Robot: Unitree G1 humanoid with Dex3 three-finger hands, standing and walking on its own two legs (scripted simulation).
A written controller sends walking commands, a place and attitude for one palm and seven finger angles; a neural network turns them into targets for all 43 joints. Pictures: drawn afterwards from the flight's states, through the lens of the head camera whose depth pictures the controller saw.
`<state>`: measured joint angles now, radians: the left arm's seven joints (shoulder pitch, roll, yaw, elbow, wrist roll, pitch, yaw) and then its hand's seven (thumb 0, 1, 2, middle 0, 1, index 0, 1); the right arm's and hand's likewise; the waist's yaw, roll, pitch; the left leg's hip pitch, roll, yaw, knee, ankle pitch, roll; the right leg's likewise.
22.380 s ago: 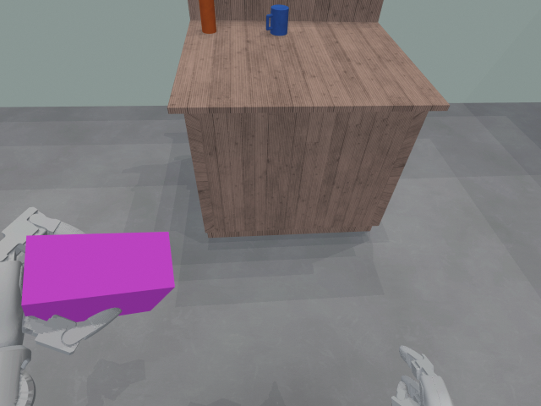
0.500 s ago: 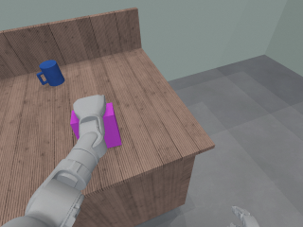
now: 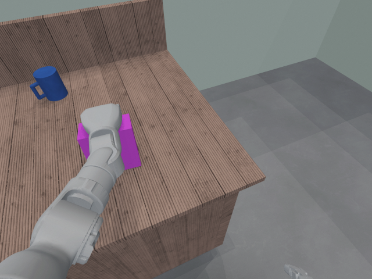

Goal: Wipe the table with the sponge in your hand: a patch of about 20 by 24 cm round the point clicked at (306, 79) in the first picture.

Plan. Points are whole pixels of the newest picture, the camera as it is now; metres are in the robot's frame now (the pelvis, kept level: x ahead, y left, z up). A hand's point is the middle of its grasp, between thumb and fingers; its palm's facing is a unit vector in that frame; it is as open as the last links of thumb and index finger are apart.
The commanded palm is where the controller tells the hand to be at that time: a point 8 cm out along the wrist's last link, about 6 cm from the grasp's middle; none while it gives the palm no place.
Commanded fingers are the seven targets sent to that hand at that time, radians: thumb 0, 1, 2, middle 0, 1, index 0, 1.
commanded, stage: wipe forward along the third lane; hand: left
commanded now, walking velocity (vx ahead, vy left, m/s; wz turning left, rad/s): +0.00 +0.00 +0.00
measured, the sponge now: (114, 152) +0.42 +0.21 +0.02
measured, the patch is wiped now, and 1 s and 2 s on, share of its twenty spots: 1.00 1.00 1.00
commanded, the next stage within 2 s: wipe back along the third lane in 0.44 s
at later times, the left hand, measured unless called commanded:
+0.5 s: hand (105, 121) +0.48 +0.23 +0.07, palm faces -0.10 -0.01 -1.00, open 10.6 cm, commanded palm +0.47 +0.22 +0.11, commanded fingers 0.00 0.10 1.30 -1.20 -1.60 -1.20 -1.60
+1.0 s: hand (106, 128) +0.45 +0.22 +0.07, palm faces -0.03 -0.01 -1.00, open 10.6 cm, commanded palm +0.41 +0.20 +0.11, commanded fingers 0.00 0.10 1.30 -1.20 -1.60 -1.20 -1.60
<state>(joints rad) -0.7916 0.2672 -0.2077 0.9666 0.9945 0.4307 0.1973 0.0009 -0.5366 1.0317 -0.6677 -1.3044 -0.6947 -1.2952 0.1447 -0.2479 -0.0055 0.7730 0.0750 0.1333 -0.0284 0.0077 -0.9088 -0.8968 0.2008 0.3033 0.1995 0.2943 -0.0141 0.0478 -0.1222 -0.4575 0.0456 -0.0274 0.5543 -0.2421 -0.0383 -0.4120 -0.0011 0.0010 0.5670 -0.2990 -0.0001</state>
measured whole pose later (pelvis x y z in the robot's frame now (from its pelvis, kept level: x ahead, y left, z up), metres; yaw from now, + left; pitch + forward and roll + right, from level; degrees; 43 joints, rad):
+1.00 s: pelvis +0.02 +0.02 +0.00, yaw +0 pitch +10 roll -1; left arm -0.79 0.25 -0.25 0.95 0.98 0.48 0.23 0.01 -0.53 1.03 -0.66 -1.31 -0.68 -1.31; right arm 0.14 -0.24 -0.02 0.78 0.07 0.15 0.00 0.01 -0.91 -0.90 0.20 0.30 0.20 0.29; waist -0.01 0.05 -0.14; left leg -0.45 0.03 -0.02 0.56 -0.27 -0.02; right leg -0.39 -0.01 0.01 0.53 -0.31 0.02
